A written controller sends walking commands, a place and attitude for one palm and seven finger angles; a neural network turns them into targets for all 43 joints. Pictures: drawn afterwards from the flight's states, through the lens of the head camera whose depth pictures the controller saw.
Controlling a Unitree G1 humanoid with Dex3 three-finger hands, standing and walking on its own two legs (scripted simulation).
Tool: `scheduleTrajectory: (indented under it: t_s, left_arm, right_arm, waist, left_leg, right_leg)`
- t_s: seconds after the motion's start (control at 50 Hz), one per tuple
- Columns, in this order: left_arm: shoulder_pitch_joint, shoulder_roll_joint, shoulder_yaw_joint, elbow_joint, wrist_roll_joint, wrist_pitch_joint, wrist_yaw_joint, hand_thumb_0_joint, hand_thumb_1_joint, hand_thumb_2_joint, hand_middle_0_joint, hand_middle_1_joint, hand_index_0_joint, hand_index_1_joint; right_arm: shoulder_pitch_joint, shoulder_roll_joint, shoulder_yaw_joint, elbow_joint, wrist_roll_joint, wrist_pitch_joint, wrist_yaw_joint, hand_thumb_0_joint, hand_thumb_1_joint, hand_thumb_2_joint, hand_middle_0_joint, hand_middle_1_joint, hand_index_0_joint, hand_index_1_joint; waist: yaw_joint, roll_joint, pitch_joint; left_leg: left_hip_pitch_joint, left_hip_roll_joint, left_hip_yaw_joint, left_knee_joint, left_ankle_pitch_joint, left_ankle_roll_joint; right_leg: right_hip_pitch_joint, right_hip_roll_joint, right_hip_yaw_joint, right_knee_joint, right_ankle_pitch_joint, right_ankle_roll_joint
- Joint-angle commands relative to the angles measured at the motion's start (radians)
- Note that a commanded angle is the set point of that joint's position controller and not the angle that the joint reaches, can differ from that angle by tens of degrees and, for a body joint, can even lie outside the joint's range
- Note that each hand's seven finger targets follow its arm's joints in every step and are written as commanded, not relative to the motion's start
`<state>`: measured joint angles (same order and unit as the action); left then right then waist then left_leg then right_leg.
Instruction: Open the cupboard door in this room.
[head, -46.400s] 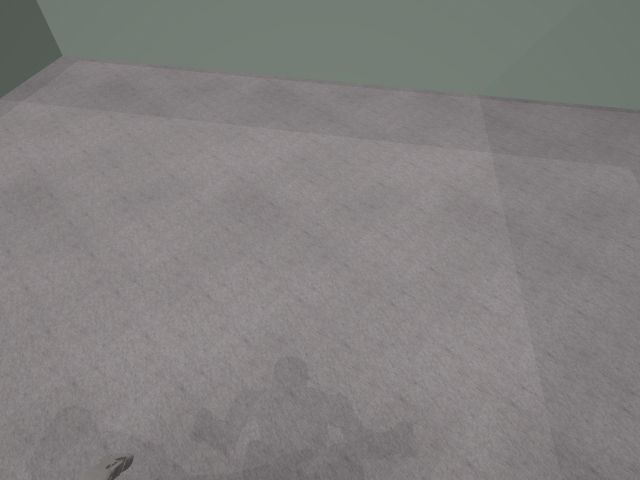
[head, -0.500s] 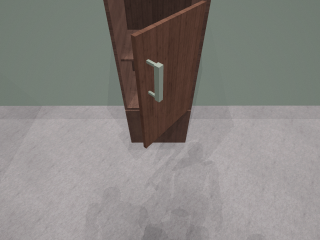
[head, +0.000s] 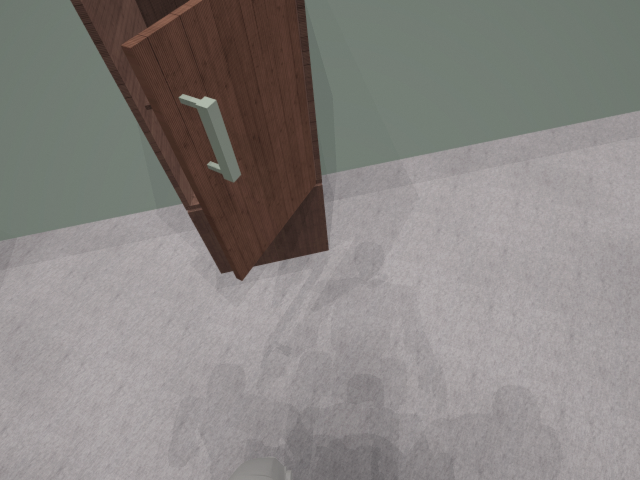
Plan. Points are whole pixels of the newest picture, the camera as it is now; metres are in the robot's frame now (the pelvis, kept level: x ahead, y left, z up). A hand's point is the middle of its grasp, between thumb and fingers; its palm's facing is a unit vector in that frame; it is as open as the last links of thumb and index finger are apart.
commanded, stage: walk to a spot facing it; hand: left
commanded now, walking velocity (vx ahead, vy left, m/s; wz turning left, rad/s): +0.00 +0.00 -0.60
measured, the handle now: (210, 139) +0.59 +0.23 +0.06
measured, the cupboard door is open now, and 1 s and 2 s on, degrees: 48 48 48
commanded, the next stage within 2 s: none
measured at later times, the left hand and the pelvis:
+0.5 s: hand out of the picture +0.13 +0.23 -0.17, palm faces -0.21 -0.95 -0.22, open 7.4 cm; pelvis +0.02 +0.04 +0.01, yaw -17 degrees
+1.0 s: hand (277, 405) +0.23 +0.10 -0.14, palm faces -0.57 -0.78 -0.26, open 7.4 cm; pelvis +0.04 -0.01 +0.02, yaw -36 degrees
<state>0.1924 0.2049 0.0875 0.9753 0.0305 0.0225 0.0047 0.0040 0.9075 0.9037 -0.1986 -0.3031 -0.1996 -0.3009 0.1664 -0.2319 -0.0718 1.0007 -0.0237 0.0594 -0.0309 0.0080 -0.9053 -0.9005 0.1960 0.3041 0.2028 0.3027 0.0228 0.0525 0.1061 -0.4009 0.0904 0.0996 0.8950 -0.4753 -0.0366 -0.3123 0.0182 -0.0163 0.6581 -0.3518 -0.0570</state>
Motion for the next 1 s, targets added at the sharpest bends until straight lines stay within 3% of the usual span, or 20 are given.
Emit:
scheduleTrajectory:
  t_s: [0.0,0.08,0.18,0.28,0.36,0.38,0.4,0.42,0.44,0.46,0.54,0.68,0.74,0.76,0.78,0.8,0.82,0.84,0.9,0.98]
  left_arm:
    - [0.051,0.177,0.039,-0.055,-0.01,-0.007,0.026,0.0,0.9,0.9,-0.2,-0.3,-0.2,-0.3]
    - [0.122,0.178,0.037,-0.047,-0.01,-0.02,0.033,0.0,0.9,0.9,-0.2,-0.3,-0.2,-0.3]
    - [0.141,0.181,0.04,-0.056,-0.004,-0.013,0.032,0.0,0.9,0.9,-0.2,-0.3,-0.2,-0.3]
    - [0.112,0.198,0.048,-0.085,0.002,-0.007,0.027,0.0,0.9,0.9,-0.2,-0.3,-0.2,-0.3]
    - [0.015,0.186,0.043,-0.119,-0.01,0.001,0.02,0.0,0.9,0.9,-0.2,-0.3,-0.2,-0.3]
    - [0.028,0.136,0.034,-0.133,-0.017,0.002,0.016,0.0,0.9,0.9,-0.2,-0.3,-0.2,-0.3]
    - [0.053,0.098,0.023,-0.149,-0.025,0.002,0.002,0.0,0.9,0.9,-0.2,-0.3,-0.2,-0.3]
    - [0.003,0.138,0.026,-0.155,-0.012,0.003,-0.003,0.0,0.9,0.9,-0.2,-0.3,-0.2,-0.3]
    - [0.01,0.14,0.032,-0.169,-0.008,0.001,-0.012,0.0,0.9,0.9,-0.2,-0.3,-0.2,-0.3]
    - [0.01,0.13,0.037,-0.145,0.005,0.004,-0.021,0.0,0.9,0.9,-0.2,-0.3,-0.2,-0.3]
    - [0.007,0.098,0.022,-0.144,-0.009,0.02,-0.039,0.0,0.9,0.9,-0.2,-0.3,-0.2,-0.3]
    - [-0.082,0.089,0.001,-0.168,-0.01,0.01,-0.048,0.0,0.9,0.9,-0.2,-0.3,-0.2,-0.3]
    - [0.024,0.126,0.011,-0.131,-0.011,-0.001,-0.041,0.0,0.9,0.9,-0.2,-0.3,-0.2,-0.3]
    - [0.101,0.228,0.028,-0.108,-0.001,-0.014,-0.027,0.0,0.9,0.9,-0.2,-0.3,-0.2,-0.3]
    - [0.163,0.332,0.052,-0.091,-0.002,-0.019,-0.007,0.0,0.9,0.9,-0.2,-0.3,-0.2,-0.3]
    - [0.183,0.323,0.049,-0.083,-0.015,-0.014,0.008,0.0,0.9,0.9,-0.2,-0.3,-0.2,-0.3]
    - [0.124,0.279,0.041,-0.1,-0.016,-0.006,0.013,0.0,0.9,0.9,-0.2,-0.3,-0.2,-0.3]
    - [0.057,0.242,0.037,-0.119,-0.012,-0.002,0.015,0.0,0.9,0.9,-0.2,-0.3,-0.2,-0.3]
    - [0.001,0.207,0.024,-0.136,-0.008,-0.018,0.012,0.0,0.9,0.9,-0.2,-0.3,-0.2,-0.3]
    - [0.039,0.23,0.03,-0.113,-0.001,-0.036,-0.004,0.0,0.9,0.9,-0.2,-0.3,-0.2,-0.3]
  right_arm:
    - [-0.06,-0.076,-0.019,-0.111,0.006,-0.02,0.002,0.0,-0.9,-0.9,0.2,0.3,0.2,0.3]
    - [-0.09,-0.046,-0.008,-0.124,0.013,-0.024,-0.001,0.0,-0.9,-0.9,0.2,0.3,0.2,0.3]
    - [-0.13,-0.051,-0.007,-0.162,0.018,-0.025,-0.007,0.0,-0.9,-0.9,0.2,0.3,0.2,0.3]
    - [-0.141,-0.048,-0.006,-0.189,0.025,-0.035,-0.008,0.0,-0.9,-0.9,0.2,0.3,0.2,0.3]
    - [0.013,-0.067,-0.006,-0.155,0.028,-0.05,-0.016,0.0,-0.9,-0.9,0.2,0.3,0.2,0.3]
    - [0.045,-0.127,-0.016,-0.147,0.02,-0.06,-0.021,0.0,-0.9,-0.9,0.2,0.3,0.2,0.3]
    - [0.076,-0.224,-0.031,-0.163,0.005,-0.067,-0.024,0.0,-0.9,-0.9,0.2,0.3,0.2,0.3]
    - [0.087,-0.227,-0.026,-0.167,-0.003,-0.059,-0.029,0.0,-0.9,-0.9,0.2,0.3,0.2,0.3]
    - [0.04,-0.204,-0.017,-0.194,-0.011,-0.058,-0.033,0.0,-0.9,-0.9,0.2,0.3,0.2,0.3]
    - [0.022,-0.168,-0.006,-0.193,-0.017,-0.067,-0.029,0.0,-0.9,-0.9,0.2,0.3,0.2,0.3]
    - [0.027,-0.138,0.004,-0.187,-0.011,-0.069,-0.026,0.0,-0.9,-0.9,0.2,0.3,0.2,0.3]
    - [0.131,-0.184,-0.019,-0.147,-0.011,-0.06,-0.009,0.0,-0.9,-0.9,0.2,0.3,0.2,0.3]
    - [0.101,-0.196,-0.026,-0.154,0.0,-0.056,-0.003,0.0,-0.9,-0.9,0.2,0.3,0.2,0.3]
    - [0.103,-0.142,-0.017,-0.171,0.015,-0.053,0.005,0.0,-0.9,-0.9,0.2,0.3,0.2,0.3]
    - [0.032,-0.072,0.005,-0.228,0.016,-0.049,0.008,0.0,-0.9,-0.9,0.2,0.3,0.2,0.3]
    - [0.032,-0.101,0.005,-0.218,0.016,-0.036,-0.003,0.0,-0.9,-0.9,0.2,0.3,0.2,0.3]
    - [0.014,-0.094,0.001,-0.212,0.017,-0.032,0.003,0.0,-0.9,-0.9,0.2,0.3,0.2,0.3]
    - [0.008,-0.102,-0.003,-0.2,0.01,-0.03,0.008,0.0,-0.9,-0.9,0.2,0.3,0.2,0.3]
    - [0.02,-0.095,-0.005,-0.178,0.001,-0.035,0.028,0.0,-0.9,-0.9,0.2,0.3,0.2,0.3]
    - [-0.007,-0.072,-0.007,-0.189,0.003,-0.054,0.04,0.0,-0.9,-0.9,0.2,0.3,0.2,0.3]
  waist:
    - [0.006,-0.222,-0.085]
    - [0.023,-0.116,-0.183]
    - [0.029,-0.193,-0.156]
    - [0.024,-0.184,-0.143]
    - [-0.062,-0.141,-0.179]
    - [-0.066,0.032,-0.195]
    - [-0.062,0.3,-0.219]
    - [-0.077,0.196,-0.165]
    - [-0.043,0.092,-0.123]
    - [-0.024,0.078,-0.117]
    - [-0.009,0.152,-0.134]
    - [-0.063,0.178,-0.153]
    - [0.009,0.096,-0.189]
    - [0.042,-0.156,-0.246]
    - [0.079,-0.394,-0.237]
    - [0.088,-0.331,-0.242]
    - [0.064,-0.281,-0.16]
    - [0.036,-0.316,-0.133]
    - [-0.003,-0.222,-0.114]
    - [0.011,-0.185,-0.087]
  left_leg:
    - [-0.212,-0.01,-0.12,0.274,0.042,-0.012]
    - [-0.185,-0.039,-0.104,0.166,0.053,-0.032]
    - [-0.167,-0.058,-0.123,0.097,0.046,-0.031]
    - [-0.073,-0.079,-0.132,-0.05,0.022,-0.018]
    - [0.261,-0.073,-0.133,-0.409,0.239,-0.004]
    - [0.408,0.071,-0.274,-0.541,0.256,0.037]
    - [0.474,0.35,-0.546,-0.613,0.405,0.151]
    - [0.361,0.424,-0.567,-0.605,0.504,0.238]
    - [0.246,0.403,-0.49,-0.609,0.492,0.26]
    - [0.246,0.315,-0.418,-0.591,0.585,0.229]
    - [0.28,0.196,-0.144,-0.523,0.746,0.159]
    - [0.315,0.23,-0.066,-0.46,0.74,0.143]
    - [0.21,0.201,-0.006,-0.295,0.64,0.066]
    - [0.018,0.113,0.082,-0.082,0.392,0.0]
    - [-0.195,-0.024,0.062,0.163,-0.178,-0.04]
    - [-0.228,0.003,-0.085,0.259,-0.184,-0.024]
    - [-0.268,0.026,-0.097,0.281,-0.112,-0.022]
    - [-0.272,0.031,-0.091,0.283,-0.042,-0.03]
    - [-0.169,0.015,-0.059,0.189,0.065,-0.043]
    - [-0.107,-0.025,-0.037,-0.027,0.065,-0.039]
  right_leg:
    - [0.187,-0.253,0.397,-0.312,0.447,-0.122]
    - [0.343,-0.221,0.357,-0.229,0.789,-0.12]
    - [0.313,-0.209,0.411,-0.24,0.765,-0.136]
    - [0.225,-0.205,0.488,-0.235,0.703,-0.149]
    - [0.011,-0.115,0.439,-0.159,0.5,-0.055]
    - [-0.146,-0.012,0.353,-0.063,0.24,-0.003]
    - [-0.284,0.098,0.163,0.182,-0.254,0.066]
    - [-0.283,0.044,0.118,0.375,-0.294,0.087]
    - [-0.258,0.004,0.098,0.473,-0.251,0.101]
    - [-0.274,0.012,0.088,0.528,-0.179,0.108]
    - [-0.266,-0.029,0.026,0.508,-0.08,0.123]
    - [-0.092,-0.017,-0.079,0.096,-0.076,0.09]
    - [0.17,-0.019,-0.068,-0.199,0.181,0.051]
    - [0.384,-0.205,0.159,-0.279,0.445,-0.012]
    - [0.41,-0.432,0.46,-0.287,0.822,-0.129]
    - [0.399,-0.427,0.419,-0.276,0.709,-0.185]
    - [0.318,-0.367,0.385,-0.323,0.396,-0.177]
    - [0.272,-0.298,0.381,-0.346,0.248,-0.151]
    - [0.17,-0.238,0.291,-0.362,0.163,-0.123]
    - [0.142,-0.226,0.348,-0.401,-0.039,-0.145]
